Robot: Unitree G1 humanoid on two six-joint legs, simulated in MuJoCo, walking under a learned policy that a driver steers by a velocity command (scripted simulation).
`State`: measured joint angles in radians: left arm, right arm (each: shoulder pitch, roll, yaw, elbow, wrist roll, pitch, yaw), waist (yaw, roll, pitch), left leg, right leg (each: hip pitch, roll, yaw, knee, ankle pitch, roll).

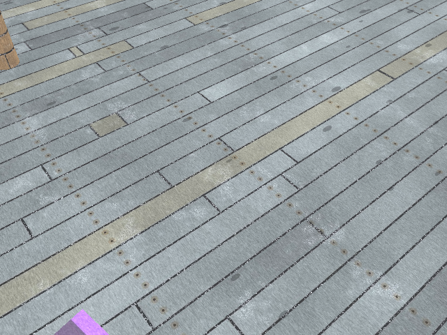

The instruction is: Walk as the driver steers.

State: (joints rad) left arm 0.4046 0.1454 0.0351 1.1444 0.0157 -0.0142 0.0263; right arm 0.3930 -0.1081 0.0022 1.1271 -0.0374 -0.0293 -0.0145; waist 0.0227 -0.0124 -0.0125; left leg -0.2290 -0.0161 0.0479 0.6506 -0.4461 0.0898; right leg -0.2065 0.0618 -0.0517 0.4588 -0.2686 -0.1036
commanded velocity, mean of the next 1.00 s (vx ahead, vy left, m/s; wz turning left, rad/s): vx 0.45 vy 0.00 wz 0.00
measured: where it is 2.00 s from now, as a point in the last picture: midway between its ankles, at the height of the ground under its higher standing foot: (238, 191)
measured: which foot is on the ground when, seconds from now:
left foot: down 0.00-0.54, up 0.56-1.00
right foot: down 0.00-0.10, up 0.12-0.50, down 0.52-1.00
